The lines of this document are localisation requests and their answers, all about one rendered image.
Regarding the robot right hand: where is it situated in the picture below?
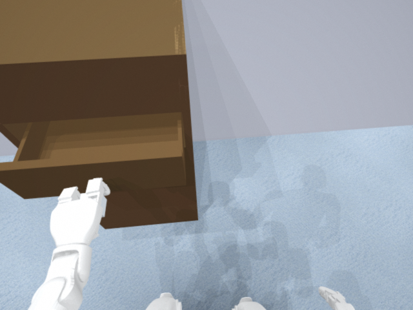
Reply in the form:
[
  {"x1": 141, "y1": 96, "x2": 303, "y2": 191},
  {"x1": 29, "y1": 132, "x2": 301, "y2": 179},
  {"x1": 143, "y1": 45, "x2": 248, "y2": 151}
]
[{"x1": 319, "y1": 286, "x2": 355, "y2": 310}]

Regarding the robot left shin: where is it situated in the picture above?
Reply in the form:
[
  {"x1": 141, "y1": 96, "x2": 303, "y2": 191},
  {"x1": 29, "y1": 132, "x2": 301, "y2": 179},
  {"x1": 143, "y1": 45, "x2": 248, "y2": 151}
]
[{"x1": 160, "y1": 293, "x2": 173, "y2": 298}]

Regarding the drawer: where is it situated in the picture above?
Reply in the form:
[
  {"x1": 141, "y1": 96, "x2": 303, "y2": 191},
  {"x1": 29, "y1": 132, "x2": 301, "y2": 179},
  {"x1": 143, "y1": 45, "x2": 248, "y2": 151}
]
[{"x1": 0, "y1": 112, "x2": 186, "y2": 199}]

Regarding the left robot thigh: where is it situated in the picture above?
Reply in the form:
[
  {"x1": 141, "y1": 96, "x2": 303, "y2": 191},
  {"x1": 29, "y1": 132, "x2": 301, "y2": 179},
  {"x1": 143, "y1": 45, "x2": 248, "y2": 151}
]
[{"x1": 146, "y1": 297, "x2": 182, "y2": 310}]

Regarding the cabinet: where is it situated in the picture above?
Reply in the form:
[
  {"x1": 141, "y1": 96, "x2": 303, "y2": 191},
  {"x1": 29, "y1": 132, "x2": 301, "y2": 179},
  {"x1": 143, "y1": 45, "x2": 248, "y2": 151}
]
[{"x1": 0, "y1": 0, "x2": 198, "y2": 229}]

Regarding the robot left forearm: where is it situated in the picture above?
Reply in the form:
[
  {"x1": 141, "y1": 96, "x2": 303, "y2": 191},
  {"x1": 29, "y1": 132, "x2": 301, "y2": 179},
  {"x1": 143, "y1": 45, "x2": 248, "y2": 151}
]
[{"x1": 28, "y1": 243, "x2": 92, "y2": 310}]

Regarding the handle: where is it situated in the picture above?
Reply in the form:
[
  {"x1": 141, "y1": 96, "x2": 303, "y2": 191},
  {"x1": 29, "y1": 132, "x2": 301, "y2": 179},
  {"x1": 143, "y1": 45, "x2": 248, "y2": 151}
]
[{"x1": 80, "y1": 178, "x2": 107, "y2": 217}]

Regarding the robot left hand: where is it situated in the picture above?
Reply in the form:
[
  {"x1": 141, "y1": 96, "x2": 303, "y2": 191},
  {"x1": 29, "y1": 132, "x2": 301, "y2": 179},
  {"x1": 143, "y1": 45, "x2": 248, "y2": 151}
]
[{"x1": 50, "y1": 178, "x2": 110, "y2": 247}]

